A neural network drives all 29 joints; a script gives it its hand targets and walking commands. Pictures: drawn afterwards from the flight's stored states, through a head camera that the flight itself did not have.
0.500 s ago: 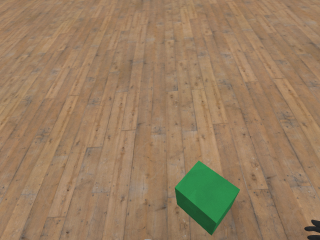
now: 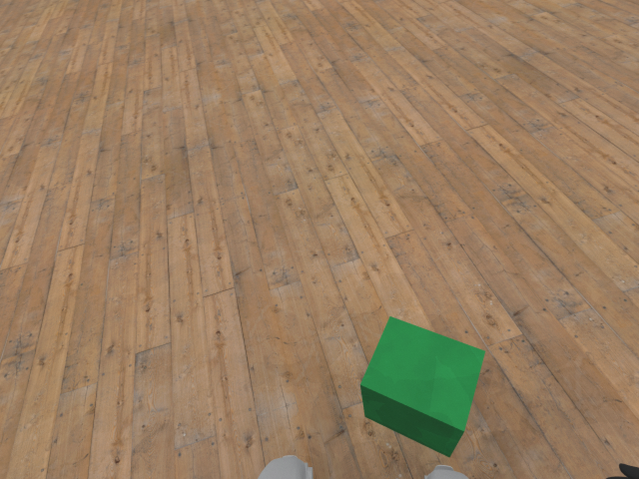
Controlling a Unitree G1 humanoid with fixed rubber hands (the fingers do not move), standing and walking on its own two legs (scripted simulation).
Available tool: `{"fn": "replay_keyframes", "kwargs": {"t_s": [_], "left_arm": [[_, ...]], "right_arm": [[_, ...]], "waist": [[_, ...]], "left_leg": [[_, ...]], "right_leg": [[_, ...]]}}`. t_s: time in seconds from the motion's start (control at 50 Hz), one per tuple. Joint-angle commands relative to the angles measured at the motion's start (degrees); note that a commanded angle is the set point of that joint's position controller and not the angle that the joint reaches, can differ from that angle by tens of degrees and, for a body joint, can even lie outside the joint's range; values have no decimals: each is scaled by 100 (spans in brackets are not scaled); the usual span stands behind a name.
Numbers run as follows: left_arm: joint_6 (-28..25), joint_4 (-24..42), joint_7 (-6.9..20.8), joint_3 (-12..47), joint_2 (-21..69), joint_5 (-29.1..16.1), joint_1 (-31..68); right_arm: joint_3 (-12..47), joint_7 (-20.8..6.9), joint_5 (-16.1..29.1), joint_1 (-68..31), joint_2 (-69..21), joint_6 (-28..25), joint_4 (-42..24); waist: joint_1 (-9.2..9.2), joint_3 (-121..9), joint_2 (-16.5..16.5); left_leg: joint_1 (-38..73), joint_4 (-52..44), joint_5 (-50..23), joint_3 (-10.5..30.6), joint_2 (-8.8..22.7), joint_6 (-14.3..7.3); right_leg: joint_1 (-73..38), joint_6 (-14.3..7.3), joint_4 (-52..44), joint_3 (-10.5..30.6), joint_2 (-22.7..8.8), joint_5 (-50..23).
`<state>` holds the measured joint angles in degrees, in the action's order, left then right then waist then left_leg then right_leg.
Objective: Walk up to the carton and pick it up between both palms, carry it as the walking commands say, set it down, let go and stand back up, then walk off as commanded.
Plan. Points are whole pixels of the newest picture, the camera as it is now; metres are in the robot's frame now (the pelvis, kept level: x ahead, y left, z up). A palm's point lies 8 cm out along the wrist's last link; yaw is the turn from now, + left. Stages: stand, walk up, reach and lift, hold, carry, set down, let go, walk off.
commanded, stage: walk up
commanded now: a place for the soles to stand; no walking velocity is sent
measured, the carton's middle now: (419, 386) +0.45 -0.14 -0.60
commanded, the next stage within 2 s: none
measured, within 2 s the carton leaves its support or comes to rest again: neither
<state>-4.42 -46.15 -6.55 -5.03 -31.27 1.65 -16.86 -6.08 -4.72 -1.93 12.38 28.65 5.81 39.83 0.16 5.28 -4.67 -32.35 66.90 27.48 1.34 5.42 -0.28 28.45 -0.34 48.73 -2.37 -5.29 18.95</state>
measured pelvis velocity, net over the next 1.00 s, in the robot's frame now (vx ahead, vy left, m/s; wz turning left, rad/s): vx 0.00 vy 0.07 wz -0.40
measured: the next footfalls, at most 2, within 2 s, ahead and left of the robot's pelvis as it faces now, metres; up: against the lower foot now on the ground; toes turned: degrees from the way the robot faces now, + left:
left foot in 0.10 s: +0.06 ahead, +0.23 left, +0.00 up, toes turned -1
right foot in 0.36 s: +0.04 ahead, -0.03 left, +0.00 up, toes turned -14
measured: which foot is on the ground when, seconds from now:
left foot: up 0.00-0.08, down 0.10-0.40, up 0.42-0.52, down 0.54-1.00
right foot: down 0.00-0.10, up 0.12-0.34, down 0.36-0.56, up 0.58-0.80, down 0.82-1.00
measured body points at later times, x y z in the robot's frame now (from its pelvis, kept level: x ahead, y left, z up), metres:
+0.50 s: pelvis +0.01 +0.09 +0.01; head +0.05 +0.10 +0.45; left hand +0.21 +0.41 -0.08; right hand +0.03 -0.27 -0.07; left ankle +0.06 +0.24 -0.67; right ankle +0.00 -0.02 -0.70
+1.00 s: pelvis +0.00 +0.07 +0.00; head +0.02 +0.06 +0.45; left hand +0.17 +0.38 -0.09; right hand -0.03 -0.30 -0.09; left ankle +0.07 +0.17 -0.70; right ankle -0.04 -0.05 -0.70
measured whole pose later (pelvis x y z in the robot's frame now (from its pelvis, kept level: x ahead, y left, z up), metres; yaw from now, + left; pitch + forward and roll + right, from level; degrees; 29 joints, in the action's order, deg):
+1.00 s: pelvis +0.00 +0.07 +0.00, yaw -23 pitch -1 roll +1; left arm 1.0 -50.0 1.3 -3.6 -28.2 1.4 -17.0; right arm -2.7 1.6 -0.5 12.2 27.3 -2.3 49.5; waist -2.4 3.7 1.1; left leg -23.2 45.9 22.5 -2.9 1.9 -1.0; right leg 22.5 -0.1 49.1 1.3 -0.9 25.6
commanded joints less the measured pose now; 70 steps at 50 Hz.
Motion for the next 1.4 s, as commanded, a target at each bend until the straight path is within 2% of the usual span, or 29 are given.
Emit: {"fn": "replay_keyframes", "kwargs": {"t_s": [0.0,0.04,0.06,0.08,0.1,0.22,0.28,0.32,0.34,0.36,0.42,0.48,0.5,0.52,0.56,0.68,0.72,0.76,0.78,0.8,0.92,0.96,1.0,1.02,1.06,1.08,1.18,1.26,1.38], "left_arm": [[115,570,240,-229,-1394,60,530],[208,707,298,-66,-881,-11,561],[212,711,291,27,-484,-65,429],[241,682,283,-102,-831,-37,537],[239,497,301,-137,-918,-101,264],[241,383,678,-236,-664,-184,485],[258,345,758,-240,-617,-63,272],[256,193,725,-379,-953,15,-378],[251,377,703,-506,-1472,80,-373],[294,432,694,-384,-1270,-18,-456],[398,544,707,-261,-956,30,269],[490,811,739,-26,-516,-70,1019],[474,910,702,29,-204,-133,1087],[561,782,658,-117,-615,-7,1057],[675,583,777,-164,-987,-64,432],[769,-77,1132,-402,-716,-109,-697],[684,-164,1047,-475,-795,-67,-484],[598,53,902,-460,-1247,42,-121],[514,231,836,-381,-1381,77,221],[462,312,773,-370,-1326,105,299],[416,117,718,-12,-676,-107,711],[368,3,662,140,-117,-203,527],[267,-289,585,76,-548,-188,170],[176,-443,588,95,-497,-171,-61],[33,-519,598,-31,-953,-120,272],[57,-457,608,-47,-1074,-163,520],[69,-579,600,169,-519,-201,839],[113,-767,540,166,-521,-226,993],[196,-851,565,232,-370,-228,1427]], "right_arm": [[-292,139,153,558,762,-250,-7],[-373,297,143,1072,1070,-363,279],[-416,368,32,733,1518,-457,117],[-399,376,41,268,1783,-526,-119],[-371,405,77,-180,1644,-590,-159],[-256,514,89,-13,1436,-749,109],[-201,587,211,253,1384,-763,197],[-41,625,281,207,981,-802,93],[75,652,363,66,697,-845,-91],[106,714,363,-414,675,-864,-196],[83,757,295,42,645,-978,119],[-79,814,124,1551,1049,-1007,843],[-227,857,26,1508,1654,-988,649],[-247,876,114,983,1867,-982,378],[-308,883,205,366,1972,-1003,311],[-234,762,-48,-829,1675,-828,274],[-121,750,-38,-303,1282,-752,341],[22,736,159,-98,882,-712,236],[32,763,210,-251,841,-711,217],[53,753,183,-181,944,-722,198],[53,659,100,770,866,-925,971],[65,648,30,322,1314,-1002,765],[74,597,75,-408,1415,-961,624],[141,553,111,-585,1206,-934,695],[331,527,228,-594,575,-865,717],[358,545,210,-481,619,-855,788],[264,500,212,-515,795,-908,1141],[342,543,189,-537,521,-841,1303],[311,529,171,-836,695,-801,1439]], "waist": [[193,-549,1860],[439,-536,360],[355,-480,-1140],[255,-151,-586],[-24,-13,140],[120,-164,-1201],[-17,-853,-972],[-476,-1234,474],[-639,-1360,1802],[-652,-1229,1589],[-236,-592,1385],[539,-818,453],[669,-691,-990],[435,-338,-417],[94,-135,-245],[-694,-204,-897],[-504,-285,15],[-428,-54,1892],[-323,16,1923],[-155,261,1343],[377,-469,1060],[225,-640,-442],[-111,-424,-256],[-313,-622,-149],[-175,-330,1007],[-15,-343,689],[-26,-868,305],[-53,-935,1042],[-55,-829,727]], "left_leg": [[1514,-1735,-215,-696,-418,-66],[1709,-3180,170,68,-2,-270],[1571,-4320,472,2418,1470,-777],[709,-4586,308,2950,1975,-1222],[632,-4286,-194,2455,1948,-1220],[1860,-3274,-3032,757,1385,-1036],[2099,-2500,-3786,199,1149,-765],[821,-897,-3253,-565,608,-284],[-519,48,-1639,-600,-71,34],[-796,86,951,-383,-200,-111],[398,-1654,1184,-437,-38,-135],[2761,-3134,-1918,-384,-99,-260],[2706,-4019,-1855,1831,1475,-813],[2184,-4392,-2255,2783,2381,-1411],[1325,-4449,-1480,2209,2336,-1639],[-389,-4145,1247,-125,1141,-619],[-353,-3043,1376,-436,769,-447],[-447,-1225,1180,-1014,-102,-124],[-524,-651,851,-310,-109,-76],[-589,-567,512,-88,-28,-89],[2406,-3176,-728,-269,-393,-208],[2606,-4454,-382,2355,1308,-907],[1658,-4043,-785,1980,1502,-1358],[1307,-3717,-1051,1336,1092,-1002],[643,-2574,-1323,-206,-186,-133],[1049,-2803,-799,-195,-185,-105],[2265,-3352,-2977,131,297,-328],[1719,-3247,-2600,-261,42,-190],[2307,-3763,-3223,-123,326,-285]], "right_leg": [[842,-819,-1467,982,-482,328],[1080,-465,-19,508,156,734],[1689,-154,1648,182,816,1314],[1352,-121,1871,1037,635,1442],[1109,-58,1877,1028,426,1153],[664,-10,598,145,380,956],[-534,-221,-683,-164,775,752],[-2210,-729,-1413,919,140,-1334],[-2924,-1536,-1492,2829,-777,-2498],[-2850,-2208,-1502,3298,-1231,-3693],[-1337,-1550,-1269,1888,-705,-3167],[384,-644,238,1024,219,-2160],[1317,-193,1538,615,922,-651],[1299,-115,1969,1111,847,1516],[703,37,2468,1237,469,1198],[-1704,-139,199,-136,527,568],[-1879,-173,-487,-228,806,958],[-991,-755,-2470,2361,-468,2015],[-590,-1275,-3007,3632,-1020,2432],[-599,-1389,-3022,3609,-1027,2315],[489,-694,-1385,1546,-360,164],[739,-159,121,550,457,899],[-330,-121,-460,595,196,1338],[-1126,-179,-1340,601,188,582],[-1597,-621,-2373,2407,-616,-1034],[-1242,-900,-2241,2427,-824,-864],[-1337,-318,-1838,930,-60,-2160],[-2151,-522,-1842,1255,-357,-3333],[-1769,-324,-1805,779,-113,-2778]]}}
